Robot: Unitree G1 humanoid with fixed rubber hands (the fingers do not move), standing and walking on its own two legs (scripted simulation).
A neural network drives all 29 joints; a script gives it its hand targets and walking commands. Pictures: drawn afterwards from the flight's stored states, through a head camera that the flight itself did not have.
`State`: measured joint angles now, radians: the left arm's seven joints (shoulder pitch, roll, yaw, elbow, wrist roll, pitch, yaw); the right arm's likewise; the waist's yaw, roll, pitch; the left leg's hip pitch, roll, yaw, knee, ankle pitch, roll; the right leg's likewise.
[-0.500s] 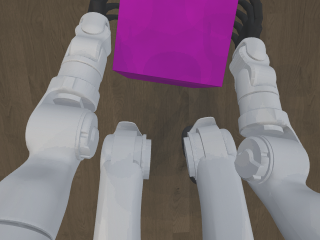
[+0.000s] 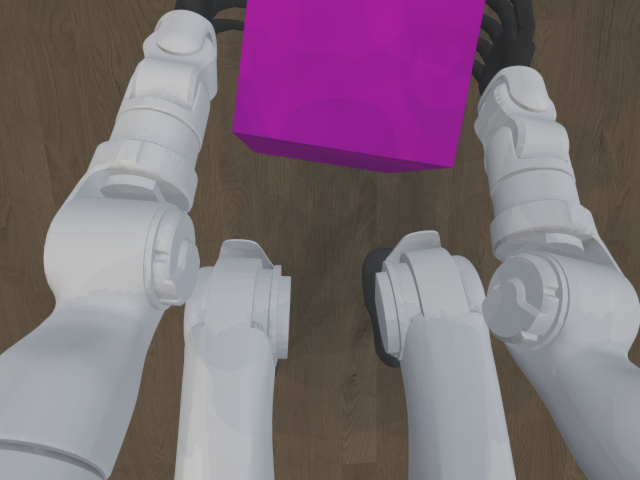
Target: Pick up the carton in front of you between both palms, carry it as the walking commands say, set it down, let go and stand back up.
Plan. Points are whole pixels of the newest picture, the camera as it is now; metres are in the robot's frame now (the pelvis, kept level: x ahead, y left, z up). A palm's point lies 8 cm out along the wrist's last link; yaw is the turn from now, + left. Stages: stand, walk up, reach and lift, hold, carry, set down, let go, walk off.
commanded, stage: set down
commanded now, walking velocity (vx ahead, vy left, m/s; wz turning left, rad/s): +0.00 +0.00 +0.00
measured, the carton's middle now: (343, 74) +0.51 -0.02 -0.24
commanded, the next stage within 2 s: let go in 1.48 s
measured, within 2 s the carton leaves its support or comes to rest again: neither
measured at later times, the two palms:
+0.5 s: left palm (155, 14) +0.54 +0.18 -0.18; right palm (529, 79) +0.49 -0.21 -0.17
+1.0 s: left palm out of the picture +0.55 +0.18 +0.00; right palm out of the picture +0.49 -0.20 +0.00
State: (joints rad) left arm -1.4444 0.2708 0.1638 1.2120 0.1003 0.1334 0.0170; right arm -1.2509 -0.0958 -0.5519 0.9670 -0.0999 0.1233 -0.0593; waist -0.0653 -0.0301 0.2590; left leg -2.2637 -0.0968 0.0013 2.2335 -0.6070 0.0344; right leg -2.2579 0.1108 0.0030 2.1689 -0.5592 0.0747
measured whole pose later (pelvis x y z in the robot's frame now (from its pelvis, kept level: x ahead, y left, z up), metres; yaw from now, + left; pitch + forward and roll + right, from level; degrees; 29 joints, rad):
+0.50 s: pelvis +0.00 +0.00 +0.00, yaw +0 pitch +36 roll -4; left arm -1.41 0.48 -0.07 1.12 -0.21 0.04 0.05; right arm -1.24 -0.26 -0.22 1.01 0.26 0.01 -0.14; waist -0.08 -0.03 0.33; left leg -2.28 -0.04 0.01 2.24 -0.59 0.05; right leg -2.27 0.05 -0.04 2.17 -0.54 0.03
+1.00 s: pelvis +0.01 -0.01 +0.11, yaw +0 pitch +45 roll -2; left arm -1.25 0.43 0.12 1.02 -0.07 0.14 -0.02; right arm -1.03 -0.13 -0.28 0.73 0.12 0.14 -0.17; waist -0.10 0.01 0.01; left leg -2.07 -0.05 -0.01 1.83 -0.54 0.03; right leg -2.08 0.06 -0.01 1.78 -0.49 0.01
